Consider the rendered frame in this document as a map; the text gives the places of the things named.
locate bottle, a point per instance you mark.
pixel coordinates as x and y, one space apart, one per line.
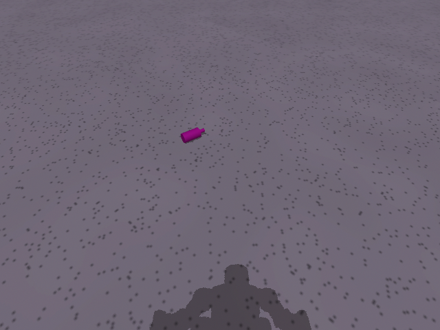
191 134

